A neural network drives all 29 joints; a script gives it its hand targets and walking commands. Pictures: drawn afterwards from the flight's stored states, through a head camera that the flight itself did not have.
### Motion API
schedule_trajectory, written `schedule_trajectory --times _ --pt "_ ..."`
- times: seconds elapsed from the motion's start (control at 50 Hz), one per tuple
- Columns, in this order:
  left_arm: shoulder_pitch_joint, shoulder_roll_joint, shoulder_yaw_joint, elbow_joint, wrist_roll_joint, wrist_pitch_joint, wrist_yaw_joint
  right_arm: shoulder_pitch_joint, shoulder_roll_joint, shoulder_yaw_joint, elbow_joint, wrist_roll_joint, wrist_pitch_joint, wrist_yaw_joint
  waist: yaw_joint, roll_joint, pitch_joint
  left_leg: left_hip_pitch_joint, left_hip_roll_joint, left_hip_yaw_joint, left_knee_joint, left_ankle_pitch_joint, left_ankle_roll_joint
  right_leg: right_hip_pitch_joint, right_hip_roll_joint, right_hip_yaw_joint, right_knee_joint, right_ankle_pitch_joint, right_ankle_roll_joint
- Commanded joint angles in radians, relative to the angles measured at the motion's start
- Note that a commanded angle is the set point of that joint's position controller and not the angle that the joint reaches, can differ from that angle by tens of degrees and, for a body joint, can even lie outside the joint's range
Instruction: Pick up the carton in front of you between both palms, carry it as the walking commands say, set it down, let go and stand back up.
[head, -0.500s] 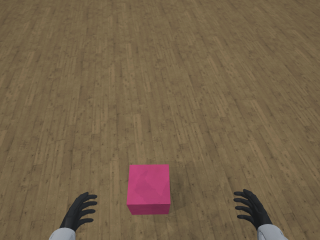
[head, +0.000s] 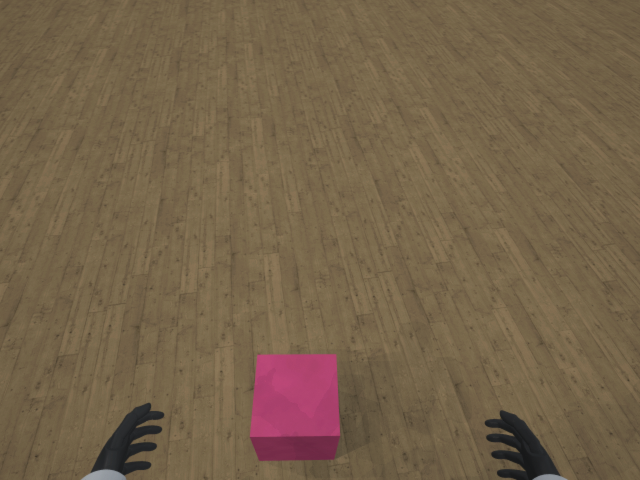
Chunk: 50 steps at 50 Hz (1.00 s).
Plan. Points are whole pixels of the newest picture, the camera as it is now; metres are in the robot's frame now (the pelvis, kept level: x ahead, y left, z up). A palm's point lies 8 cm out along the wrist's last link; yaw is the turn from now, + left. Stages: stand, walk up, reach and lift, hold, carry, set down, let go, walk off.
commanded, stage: stand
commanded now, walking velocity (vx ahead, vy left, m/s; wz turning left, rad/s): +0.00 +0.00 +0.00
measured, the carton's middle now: (296, 408) +0.40 +0.06 -0.64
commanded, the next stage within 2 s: none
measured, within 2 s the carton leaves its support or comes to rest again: neither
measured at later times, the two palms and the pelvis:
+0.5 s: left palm out of the picture +0.13 +0.30 -0.10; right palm out of the picture +0.13 -0.28 -0.08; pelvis +0.01 +0.01 +0.00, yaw -1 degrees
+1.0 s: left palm out of the picture +0.09 +0.31 -0.10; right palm out of the picture +0.09 -0.29 -0.08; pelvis -0.01 +0.01 +0.01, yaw -1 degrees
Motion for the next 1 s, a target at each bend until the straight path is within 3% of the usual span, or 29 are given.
schedule_trajectory --times 0.0,0.12,0.28,0.98 --pt "-0.029 0.128 0.038 -0.029 0.001 -0.055 0.002 -0.059 -0.168 -0.052 -0.018 0.0 -0.038 -0.007 -0.006 0.03 -0.027 0.093 0.066 -0.054 -0.062 0.099 0.007 -0.164 -0.053 0.037 -0.097 0.137 0.012" --pt "-0.011 0.162 0.034 0.046 -0.006 -0.077 0.013 -0.065 -0.193 -0.054 0.05 0.005 -0.05 -0.016 -0.01 0.06 -0.079 0.144 0.085 -0.07 -0.047 0.281 0.018 -0.112 -0.06 0.042 -0.077 0.298 0.018" --pt "-0.001 0.188 0.024 0.129 -0.007 -0.089 0.02 -0.071 -0.229 -0.048 0.113 0.008 -0.055 -0.023 -0.01 0.048 -0.08 0.168 0.098 -0.079 -0.051 0.329 0.028 -0.091 -0.07 0.049 -0.09 0.338 0.016" --pt "-0.039 0.235 0.0 0.329 -0.013 -0.107 0.013 -0.116 -0.279 -0.027 0.3 0.025 -0.064 -0.017 -0.013 0.036 -0.014 0.178 0.114 -0.108 -0.15 0.188 0.029 -0.082 -0.097 0.08 -0.191 0.23 -0.006"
